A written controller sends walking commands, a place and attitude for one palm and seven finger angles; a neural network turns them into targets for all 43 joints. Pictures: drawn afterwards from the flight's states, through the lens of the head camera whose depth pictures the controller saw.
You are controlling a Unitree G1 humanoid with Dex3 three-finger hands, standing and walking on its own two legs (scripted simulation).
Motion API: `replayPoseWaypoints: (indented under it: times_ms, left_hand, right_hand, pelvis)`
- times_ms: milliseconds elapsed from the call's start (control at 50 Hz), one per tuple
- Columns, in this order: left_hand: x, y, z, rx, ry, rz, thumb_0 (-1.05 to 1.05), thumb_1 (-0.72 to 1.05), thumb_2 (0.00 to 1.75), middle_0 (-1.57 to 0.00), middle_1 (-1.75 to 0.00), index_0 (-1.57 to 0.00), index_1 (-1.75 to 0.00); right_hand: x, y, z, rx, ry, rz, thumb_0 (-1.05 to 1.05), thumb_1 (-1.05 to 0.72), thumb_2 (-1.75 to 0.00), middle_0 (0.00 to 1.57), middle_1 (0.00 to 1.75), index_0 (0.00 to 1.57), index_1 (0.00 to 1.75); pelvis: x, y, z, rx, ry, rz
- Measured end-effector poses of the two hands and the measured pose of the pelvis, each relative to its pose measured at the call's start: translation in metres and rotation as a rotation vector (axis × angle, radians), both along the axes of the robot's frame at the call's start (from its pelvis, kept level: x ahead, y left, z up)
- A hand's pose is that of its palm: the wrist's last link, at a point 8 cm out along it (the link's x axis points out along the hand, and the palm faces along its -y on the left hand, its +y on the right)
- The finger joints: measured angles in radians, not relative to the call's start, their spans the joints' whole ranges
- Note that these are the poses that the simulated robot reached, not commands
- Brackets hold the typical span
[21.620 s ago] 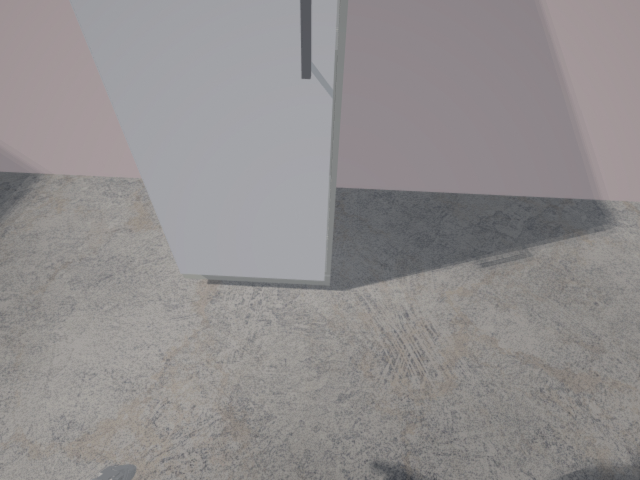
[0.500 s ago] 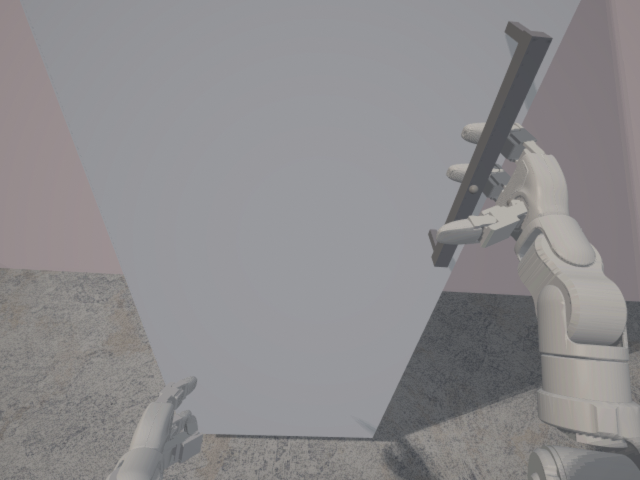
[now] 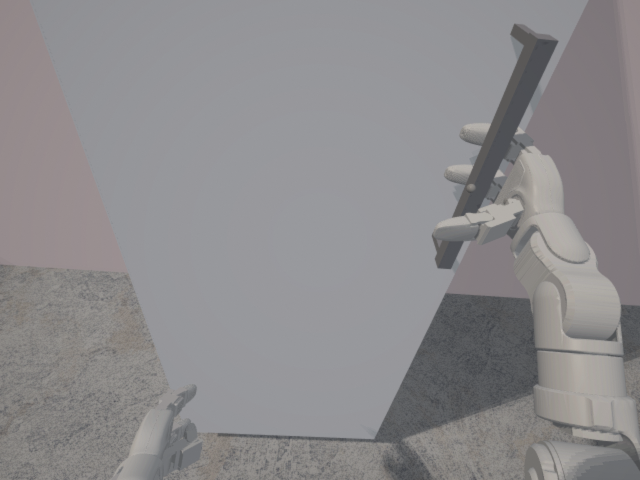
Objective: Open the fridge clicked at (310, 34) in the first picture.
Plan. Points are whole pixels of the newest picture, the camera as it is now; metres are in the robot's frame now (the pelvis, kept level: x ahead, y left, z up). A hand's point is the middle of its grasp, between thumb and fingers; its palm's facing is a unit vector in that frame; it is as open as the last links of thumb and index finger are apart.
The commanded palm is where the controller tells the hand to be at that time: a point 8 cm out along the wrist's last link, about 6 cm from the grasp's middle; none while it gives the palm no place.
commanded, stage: slide the fingers in behind the handle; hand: right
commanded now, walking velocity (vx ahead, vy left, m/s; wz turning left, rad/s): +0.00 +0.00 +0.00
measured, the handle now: (476, 165) +0.41 -0.14 +0.25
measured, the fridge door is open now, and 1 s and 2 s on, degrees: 0 0 1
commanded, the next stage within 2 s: grip the handle and tug to test in 0.18 s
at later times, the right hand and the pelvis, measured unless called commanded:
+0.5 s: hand (461, 188) +0.37 -0.11 +0.25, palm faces -0.01 +1.00 -0.03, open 12.8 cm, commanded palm +0.34 -0.17 +0.25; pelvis +0.00 +0.00 +0.00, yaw +0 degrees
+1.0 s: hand (461, 188) +0.37 -0.12 +0.24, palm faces +0.00 +1.00 -0.03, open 5.3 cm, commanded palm +0.34 -0.16 +0.25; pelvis +0.01 +0.00 +0.00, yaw +0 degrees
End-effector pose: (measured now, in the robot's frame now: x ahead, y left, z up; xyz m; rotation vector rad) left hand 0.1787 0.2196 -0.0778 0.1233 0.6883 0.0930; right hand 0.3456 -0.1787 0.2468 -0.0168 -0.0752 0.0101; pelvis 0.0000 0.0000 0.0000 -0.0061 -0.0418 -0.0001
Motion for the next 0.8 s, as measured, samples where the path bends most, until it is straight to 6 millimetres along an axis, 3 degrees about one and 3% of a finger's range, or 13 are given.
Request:
replayPoseWaypoints:
  times_ms: [180,420,800]
  left_hand:
    - [-0.001,0.001,0.001,0.008,0.003,0.003,0.01,0.9,0.9,-0.2,-0.3,-0.2,-0.3]
    - [0.007,-0.009,0.001,-0.009,-0.002,-0.015,0.01,0.9,0.9,-0.2,-0.3,-0.2,-0.3]
    - [0.007,-0.002,0.001,-0.001,0.007,-0.007,0.01,0.9,0.9,-0.2,-0.3,-0.2,-0.3]
  right_hand:
    - [-0.002,-0.005,-0.009,-0.012,0.018,-0.012,-0.01,0.5,-0.3,0.31,1.21,0.31,1.2]
    - [0.0,0.009,0.002,-0.006,-0.014,0.005,-0.01,0.44,-0.33,0.33,1.23,0.31,1.21]
    - [0.002,0.009,-0.002,-0.018,-0.01,0.005,0.0,-0.31,-0.65,0.39,1.32,0.39,1.32]
  pelvis:
    - [0.0,-0.001,0.0,0.002,-0.002,0.001]
    - [0.003,-0.005,0.0,0.001,0.002,-0.001]
    - [0.004,-0.002,0.0,0.002,0.002,0.001]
